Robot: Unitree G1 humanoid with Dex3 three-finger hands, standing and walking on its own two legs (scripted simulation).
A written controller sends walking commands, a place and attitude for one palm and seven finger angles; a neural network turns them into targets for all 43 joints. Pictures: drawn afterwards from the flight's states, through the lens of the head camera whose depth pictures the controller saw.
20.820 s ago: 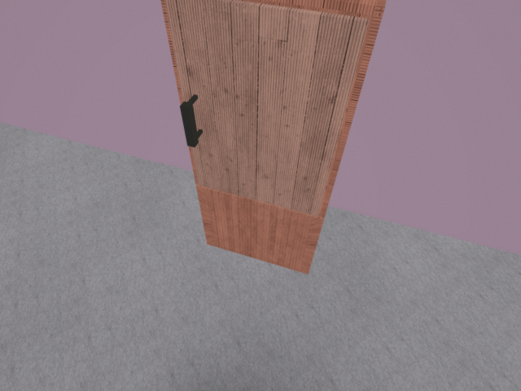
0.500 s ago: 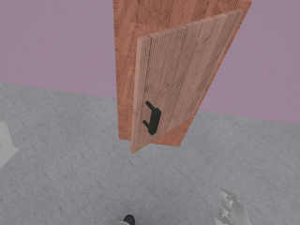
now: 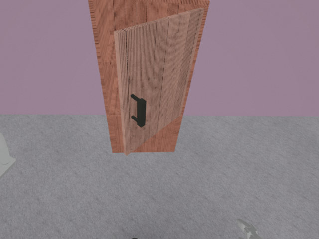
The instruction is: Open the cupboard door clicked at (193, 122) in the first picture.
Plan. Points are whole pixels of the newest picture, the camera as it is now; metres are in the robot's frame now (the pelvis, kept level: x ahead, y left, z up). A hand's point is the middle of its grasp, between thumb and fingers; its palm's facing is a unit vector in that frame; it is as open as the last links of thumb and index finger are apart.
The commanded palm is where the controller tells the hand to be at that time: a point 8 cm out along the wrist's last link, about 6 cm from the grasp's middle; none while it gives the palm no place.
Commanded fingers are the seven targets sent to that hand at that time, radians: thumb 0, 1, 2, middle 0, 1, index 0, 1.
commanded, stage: stop stepping back and stand still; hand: left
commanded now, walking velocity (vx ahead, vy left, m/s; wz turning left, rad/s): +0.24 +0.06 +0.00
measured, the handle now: (137, 110) +0.58 +0.08 -0.03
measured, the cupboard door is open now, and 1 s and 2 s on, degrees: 42 42 42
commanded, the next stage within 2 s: let the arm hang, fingers relaxed in 0.46 s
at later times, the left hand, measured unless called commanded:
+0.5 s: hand out of the picture +0.17 +0.27 +0.18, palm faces +0.42 -0.73 -0.53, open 7.4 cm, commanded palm +0.10 +0.32 +0.19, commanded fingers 0.00 0.90 0.90 -0.20 -0.30 -0.20 -0.30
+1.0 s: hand out of the picture -0.05 +0.21 -0.16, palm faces +0.13 -0.97 -0.22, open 7.0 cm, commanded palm none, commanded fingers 0.00 0.90 0.90 -0.20 -0.30 -0.20 -0.30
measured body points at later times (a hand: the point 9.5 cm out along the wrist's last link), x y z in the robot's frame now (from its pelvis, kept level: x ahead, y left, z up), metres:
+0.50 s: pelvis -0.03 +0.01 +0.00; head -0.02 +0.00 +0.45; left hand +0.14 +0.31 +0.21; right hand +0.15 -0.19 -0.09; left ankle -0.03 +0.16 -0.72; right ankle -0.02 -0.05 -0.73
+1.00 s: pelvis -0.03 +0.02 +0.02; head -0.01 +0.03 +0.46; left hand -0.06 +0.26 -0.14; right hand +0.01 -0.20 -0.14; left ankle -0.02 +0.14 -0.73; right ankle -0.02 -0.05 -0.73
